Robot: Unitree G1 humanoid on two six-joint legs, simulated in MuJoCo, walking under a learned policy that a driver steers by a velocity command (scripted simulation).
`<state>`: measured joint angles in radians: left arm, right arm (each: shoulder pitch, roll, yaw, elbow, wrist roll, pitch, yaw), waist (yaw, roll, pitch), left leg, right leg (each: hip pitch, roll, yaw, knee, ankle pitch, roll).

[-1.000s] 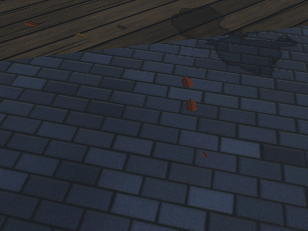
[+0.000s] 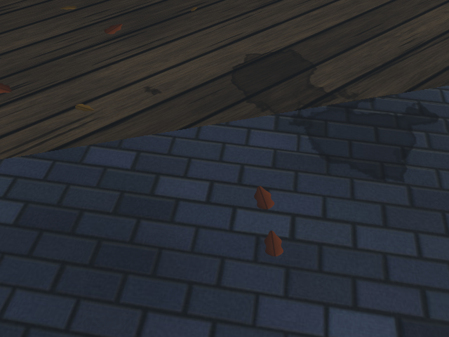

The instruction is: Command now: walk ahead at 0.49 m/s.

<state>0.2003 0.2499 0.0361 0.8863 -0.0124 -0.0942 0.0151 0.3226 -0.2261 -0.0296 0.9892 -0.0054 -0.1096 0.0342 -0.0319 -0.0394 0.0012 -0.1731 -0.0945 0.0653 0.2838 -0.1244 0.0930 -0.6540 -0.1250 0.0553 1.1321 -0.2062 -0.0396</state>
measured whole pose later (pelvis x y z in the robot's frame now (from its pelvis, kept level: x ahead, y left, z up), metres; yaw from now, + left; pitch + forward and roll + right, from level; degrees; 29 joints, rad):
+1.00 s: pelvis +0.55 -0.01 -0.01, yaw +1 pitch +2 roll +0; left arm 0.29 0.26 0.05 0.96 -0.02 -0.10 0.00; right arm 0.19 -0.24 -0.05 0.91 0.00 -0.10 0.04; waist 0.00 -0.03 0.02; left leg -0.34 -0.03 0.06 0.45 -0.15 0.07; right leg -0.43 -0.06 0.03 1.18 -0.34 -0.05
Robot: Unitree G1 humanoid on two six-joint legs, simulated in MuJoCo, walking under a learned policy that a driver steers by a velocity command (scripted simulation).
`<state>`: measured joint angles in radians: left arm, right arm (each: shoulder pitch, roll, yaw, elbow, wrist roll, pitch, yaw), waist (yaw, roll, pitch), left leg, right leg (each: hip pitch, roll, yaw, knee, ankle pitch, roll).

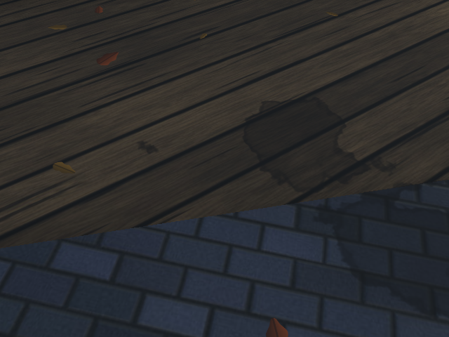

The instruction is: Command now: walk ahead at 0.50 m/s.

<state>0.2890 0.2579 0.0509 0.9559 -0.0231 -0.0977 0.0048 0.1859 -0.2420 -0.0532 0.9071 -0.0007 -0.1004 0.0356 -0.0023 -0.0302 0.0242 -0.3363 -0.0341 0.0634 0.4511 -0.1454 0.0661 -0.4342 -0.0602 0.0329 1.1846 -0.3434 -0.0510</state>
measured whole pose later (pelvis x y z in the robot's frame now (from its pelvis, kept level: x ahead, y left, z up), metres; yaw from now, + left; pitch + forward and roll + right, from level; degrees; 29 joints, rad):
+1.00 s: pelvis +0.55 -0.05 -0.01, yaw +13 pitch +1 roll -1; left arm 0.52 0.14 0.01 1.07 0.10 -0.11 -0.04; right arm 0.05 -0.19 -0.05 0.88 -0.05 -0.05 0.08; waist 0.04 0.01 -0.01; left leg -0.58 0.02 0.02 0.63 -0.07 0.09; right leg 0.20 0.00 -0.28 0.17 -0.39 0.01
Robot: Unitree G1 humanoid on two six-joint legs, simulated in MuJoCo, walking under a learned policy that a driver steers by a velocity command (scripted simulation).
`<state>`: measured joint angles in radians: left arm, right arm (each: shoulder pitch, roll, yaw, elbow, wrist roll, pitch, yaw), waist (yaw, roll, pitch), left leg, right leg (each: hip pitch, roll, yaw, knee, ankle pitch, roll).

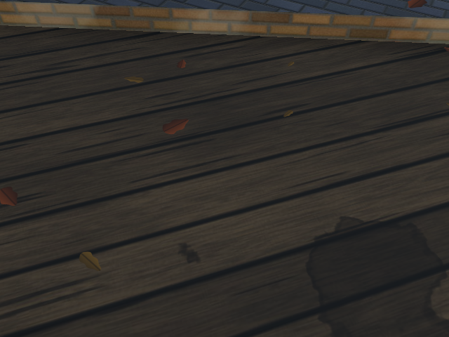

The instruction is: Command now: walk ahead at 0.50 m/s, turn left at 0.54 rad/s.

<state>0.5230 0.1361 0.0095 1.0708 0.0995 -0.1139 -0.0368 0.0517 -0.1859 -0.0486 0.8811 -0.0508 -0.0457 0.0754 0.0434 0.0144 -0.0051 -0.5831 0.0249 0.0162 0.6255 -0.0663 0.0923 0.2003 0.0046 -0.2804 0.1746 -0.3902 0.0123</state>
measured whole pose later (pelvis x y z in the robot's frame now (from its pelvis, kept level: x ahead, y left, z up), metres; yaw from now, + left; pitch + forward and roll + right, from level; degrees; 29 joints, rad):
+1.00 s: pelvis +0.60 +0.07 -0.15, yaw +17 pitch +3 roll -2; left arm 0.47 0.21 0.03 1.04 -0.02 -0.06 0.02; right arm -0.07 -0.20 -0.02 0.71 0.02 -0.08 0.02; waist 0.10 0.03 -0.04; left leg -0.60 0.03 -0.01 0.55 0.02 0.04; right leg 0.00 0.04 -0.06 0.32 -0.38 -0.02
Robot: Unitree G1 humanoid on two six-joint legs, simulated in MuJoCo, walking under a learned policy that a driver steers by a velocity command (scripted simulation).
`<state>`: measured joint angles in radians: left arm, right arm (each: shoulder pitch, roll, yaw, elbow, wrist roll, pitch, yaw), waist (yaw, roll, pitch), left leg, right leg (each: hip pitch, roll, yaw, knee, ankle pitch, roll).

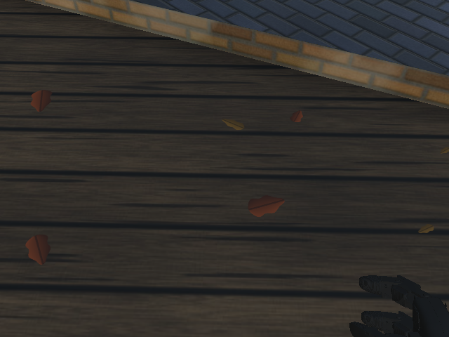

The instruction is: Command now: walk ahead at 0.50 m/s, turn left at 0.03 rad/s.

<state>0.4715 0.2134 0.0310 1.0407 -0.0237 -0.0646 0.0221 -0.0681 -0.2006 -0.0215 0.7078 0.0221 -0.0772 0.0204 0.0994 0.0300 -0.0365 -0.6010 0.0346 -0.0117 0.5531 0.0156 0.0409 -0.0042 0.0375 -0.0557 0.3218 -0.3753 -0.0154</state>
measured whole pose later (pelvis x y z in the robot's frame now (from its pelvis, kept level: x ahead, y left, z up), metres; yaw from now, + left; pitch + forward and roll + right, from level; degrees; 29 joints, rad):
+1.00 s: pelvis +0.55 -0.08 +0.01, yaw -26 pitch +3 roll +0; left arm 0.35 0.26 0.09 0.79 -0.03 -0.05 0.01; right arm -0.02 -0.25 -0.06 0.75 0.01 -0.11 0.01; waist 0.09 0.03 0.01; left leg -0.59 0.02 -0.09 0.52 0.02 -0.03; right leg -0.12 0.11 0.18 0.39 -0.31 -0.07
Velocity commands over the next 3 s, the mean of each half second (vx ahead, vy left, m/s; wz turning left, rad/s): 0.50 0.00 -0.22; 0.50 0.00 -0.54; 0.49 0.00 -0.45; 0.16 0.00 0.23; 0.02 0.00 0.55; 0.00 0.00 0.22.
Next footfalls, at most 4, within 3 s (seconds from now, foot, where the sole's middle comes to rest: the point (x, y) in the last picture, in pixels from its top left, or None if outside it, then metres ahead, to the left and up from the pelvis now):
0.04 left None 0.19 0.11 -0.77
0.60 right None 0.47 -0.15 -0.77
1.06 left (275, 250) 0.79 -0.06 -0.77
1.58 right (387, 244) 0.85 -0.43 -0.77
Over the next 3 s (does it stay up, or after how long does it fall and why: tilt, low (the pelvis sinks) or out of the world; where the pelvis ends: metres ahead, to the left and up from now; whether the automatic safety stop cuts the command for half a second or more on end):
stays up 0.88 -0.27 0.01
